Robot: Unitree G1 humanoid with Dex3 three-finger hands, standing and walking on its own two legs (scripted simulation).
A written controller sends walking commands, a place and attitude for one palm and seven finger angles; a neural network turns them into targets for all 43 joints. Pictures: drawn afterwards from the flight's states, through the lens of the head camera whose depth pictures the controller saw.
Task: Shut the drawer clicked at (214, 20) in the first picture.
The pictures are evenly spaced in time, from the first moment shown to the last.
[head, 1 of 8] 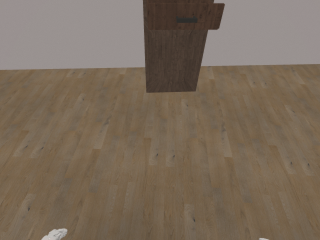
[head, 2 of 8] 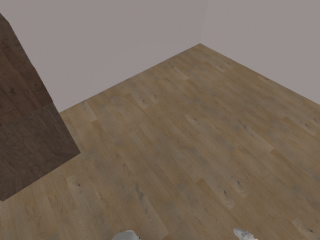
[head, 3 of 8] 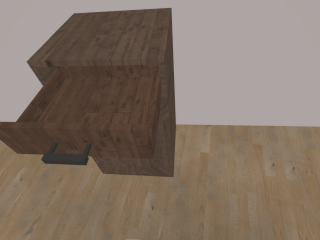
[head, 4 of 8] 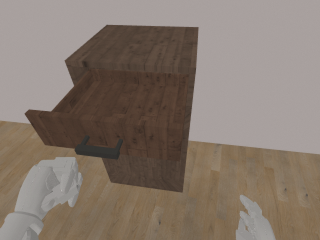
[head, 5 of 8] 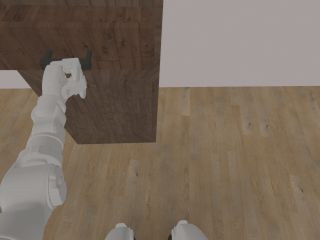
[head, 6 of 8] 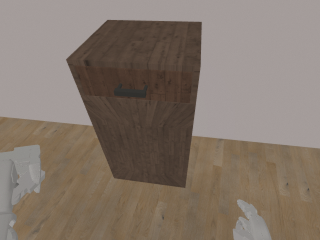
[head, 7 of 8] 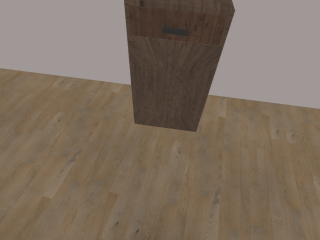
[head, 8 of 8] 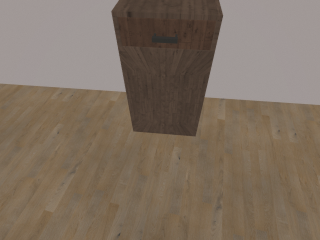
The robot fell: no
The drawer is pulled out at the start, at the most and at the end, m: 0.28 0.28 0.00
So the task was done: yes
